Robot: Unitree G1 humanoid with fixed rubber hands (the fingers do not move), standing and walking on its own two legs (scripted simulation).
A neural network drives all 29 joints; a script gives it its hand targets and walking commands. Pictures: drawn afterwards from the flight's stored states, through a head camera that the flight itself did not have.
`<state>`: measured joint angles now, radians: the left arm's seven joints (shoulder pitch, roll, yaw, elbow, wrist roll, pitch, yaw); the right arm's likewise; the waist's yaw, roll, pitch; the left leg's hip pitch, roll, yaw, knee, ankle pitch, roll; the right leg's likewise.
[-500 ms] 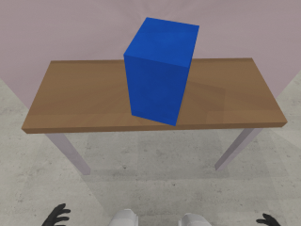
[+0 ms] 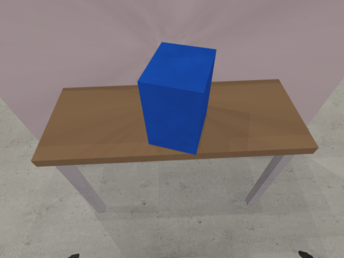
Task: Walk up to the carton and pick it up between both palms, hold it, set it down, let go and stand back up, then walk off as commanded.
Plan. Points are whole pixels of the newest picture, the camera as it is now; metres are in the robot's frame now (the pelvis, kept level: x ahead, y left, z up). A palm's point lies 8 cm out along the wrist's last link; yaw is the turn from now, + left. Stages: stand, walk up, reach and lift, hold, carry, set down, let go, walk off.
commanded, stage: walk up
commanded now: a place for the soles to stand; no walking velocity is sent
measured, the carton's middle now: (179, 100) +0.55 +0.03 +0.01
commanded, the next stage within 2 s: reach and lift in 1.80 s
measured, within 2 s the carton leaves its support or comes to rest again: neither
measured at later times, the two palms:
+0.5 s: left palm (71, 227) +0.20 +0.30 -0.12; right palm out of the picture +0.06 -0.31 -0.13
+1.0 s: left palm (79, 239) +0.17 +0.28 -0.14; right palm (321, 254) +0.16 -0.32 -0.12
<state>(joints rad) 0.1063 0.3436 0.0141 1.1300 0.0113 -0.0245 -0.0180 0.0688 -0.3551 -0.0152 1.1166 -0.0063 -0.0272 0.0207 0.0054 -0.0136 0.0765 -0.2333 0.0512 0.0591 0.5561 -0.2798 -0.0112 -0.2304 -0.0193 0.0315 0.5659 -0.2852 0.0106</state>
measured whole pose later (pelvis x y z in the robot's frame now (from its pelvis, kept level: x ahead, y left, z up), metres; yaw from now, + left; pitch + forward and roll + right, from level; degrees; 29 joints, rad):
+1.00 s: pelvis +0.08 -0.01 -0.01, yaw +3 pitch -3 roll +1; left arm 0.04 0.35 0.05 1.03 0.02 0.03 -0.03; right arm 0.15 -0.37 -0.01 1.04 -0.01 -0.04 -0.03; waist 0.00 -0.05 0.15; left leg -0.22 0.02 -0.03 0.66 -0.38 -0.03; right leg -0.36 -0.03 -0.12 0.65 -0.24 -0.06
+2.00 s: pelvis +0.07 +0.00 -0.02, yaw +4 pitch -5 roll -1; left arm 0.05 0.29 0.06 0.60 0.06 0.45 0.02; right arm 0.01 -0.26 -0.13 0.99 -0.07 -0.11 0.04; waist -0.01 0.00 0.23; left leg -0.24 0.06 -0.02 0.76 -0.43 -0.03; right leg -0.34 -0.01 -0.12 0.68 -0.25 -0.04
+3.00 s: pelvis +0.12 +0.04 +0.01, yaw +0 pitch -7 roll -2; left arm 0.30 0.27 0.00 0.27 -0.07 0.16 -0.07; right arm 0.40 -0.04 0.02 0.39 0.04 -0.17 -0.12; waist 0.00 -0.01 0.13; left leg 0.04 0.04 0.07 0.44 -0.36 0.02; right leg -0.08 0.01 -0.04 0.35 -0.15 0.02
